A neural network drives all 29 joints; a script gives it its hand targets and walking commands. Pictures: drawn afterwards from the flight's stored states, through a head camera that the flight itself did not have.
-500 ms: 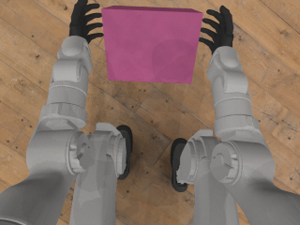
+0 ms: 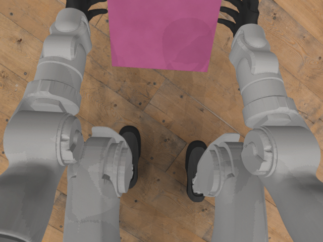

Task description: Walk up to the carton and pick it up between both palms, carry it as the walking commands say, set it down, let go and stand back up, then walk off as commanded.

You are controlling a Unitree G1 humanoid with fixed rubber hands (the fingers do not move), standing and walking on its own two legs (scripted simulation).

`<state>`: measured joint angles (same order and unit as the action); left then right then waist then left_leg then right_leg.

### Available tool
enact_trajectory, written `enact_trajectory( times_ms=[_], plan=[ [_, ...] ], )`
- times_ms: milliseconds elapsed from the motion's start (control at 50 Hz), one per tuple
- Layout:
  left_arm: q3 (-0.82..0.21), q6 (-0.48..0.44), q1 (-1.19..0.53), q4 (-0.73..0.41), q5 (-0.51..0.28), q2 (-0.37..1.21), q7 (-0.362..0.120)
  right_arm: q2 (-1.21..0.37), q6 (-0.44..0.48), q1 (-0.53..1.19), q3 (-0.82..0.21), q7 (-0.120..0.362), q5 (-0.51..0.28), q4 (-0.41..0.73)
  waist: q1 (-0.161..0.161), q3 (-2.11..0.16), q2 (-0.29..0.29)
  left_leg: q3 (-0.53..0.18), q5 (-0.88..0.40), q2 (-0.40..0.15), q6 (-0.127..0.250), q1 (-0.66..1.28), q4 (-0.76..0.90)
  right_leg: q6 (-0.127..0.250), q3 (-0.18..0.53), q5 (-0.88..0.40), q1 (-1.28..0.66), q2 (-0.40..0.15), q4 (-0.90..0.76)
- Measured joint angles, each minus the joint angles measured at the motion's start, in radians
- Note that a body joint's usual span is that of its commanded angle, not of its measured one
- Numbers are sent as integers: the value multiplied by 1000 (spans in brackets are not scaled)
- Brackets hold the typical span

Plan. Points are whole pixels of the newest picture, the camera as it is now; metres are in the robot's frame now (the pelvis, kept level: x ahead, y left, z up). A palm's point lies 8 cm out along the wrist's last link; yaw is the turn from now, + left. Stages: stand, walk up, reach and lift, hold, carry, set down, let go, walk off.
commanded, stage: set down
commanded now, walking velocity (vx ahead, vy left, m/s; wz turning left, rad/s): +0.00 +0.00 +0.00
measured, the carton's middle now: (162, 25) +0.55 +0.05 -0.26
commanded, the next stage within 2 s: none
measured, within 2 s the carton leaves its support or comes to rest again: rests again in 1.90 s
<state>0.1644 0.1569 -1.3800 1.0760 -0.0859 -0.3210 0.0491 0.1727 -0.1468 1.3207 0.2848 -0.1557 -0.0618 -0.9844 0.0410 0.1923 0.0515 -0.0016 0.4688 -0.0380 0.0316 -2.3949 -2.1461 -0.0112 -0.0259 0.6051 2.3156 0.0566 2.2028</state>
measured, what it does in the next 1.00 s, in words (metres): stands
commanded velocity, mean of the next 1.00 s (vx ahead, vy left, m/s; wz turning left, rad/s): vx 0.00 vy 0.00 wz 0.00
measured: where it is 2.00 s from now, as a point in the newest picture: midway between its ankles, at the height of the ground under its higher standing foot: (162, 173)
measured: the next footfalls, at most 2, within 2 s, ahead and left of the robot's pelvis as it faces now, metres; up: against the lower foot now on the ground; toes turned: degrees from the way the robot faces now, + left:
none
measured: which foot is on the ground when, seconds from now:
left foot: down 0.00-1.00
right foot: down 0.00-1.00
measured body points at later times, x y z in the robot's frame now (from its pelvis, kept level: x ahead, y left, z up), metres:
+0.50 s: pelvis +0.00 +0.00 -0.01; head +0.35 +0.03 +0.26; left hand +0.54 +0.22 -0.16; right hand +0.56 -0.11 -0.16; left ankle +0.13 +0.12 -0.33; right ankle +0.10 -0.11 -0.33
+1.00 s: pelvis +0.01 +0.00 -0.01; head +0.36 +0.03 +0.26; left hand +0.55 +0.22 -0.17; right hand +0.56 -0.11 -0.17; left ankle +0.13 +0.12 -0.33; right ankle +0.10 -0.11 -0.33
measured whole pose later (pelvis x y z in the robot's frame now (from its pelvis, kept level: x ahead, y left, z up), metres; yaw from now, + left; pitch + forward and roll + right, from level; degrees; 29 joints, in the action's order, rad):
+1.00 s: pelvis +0.01 +0.00 -0.01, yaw +0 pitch +40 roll -1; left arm 0.29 0.13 -1.42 1.11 0.00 -0.34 -0.04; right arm 0.16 -0.13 1.39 0.37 -0.08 0.05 -1.01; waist 0.04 0.24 0.04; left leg 0.00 0.50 -0.04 0.03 -2.39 -2.19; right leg -0.02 -0.02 0.63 2.32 0.07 2.24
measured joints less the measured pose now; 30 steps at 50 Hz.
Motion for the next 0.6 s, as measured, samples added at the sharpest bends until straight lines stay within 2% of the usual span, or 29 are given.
enact_trajectory(
  times_ms=[240,600],
  plan=[
    [42,-9,-26,32,20,-24,-31,0,-4,52,-2,13,22,-36,-4,32,-4,-2,-7,-9,-6,-1,-25,5,-1,-15,13,11,28],
    [101,-9,-37,25,68,-23,-75,-7,-5,65,51,51,78,-24,-3,44,-7,-2,12,-9,-3,1,-35,1,1,4,7,15,34]
  ],
)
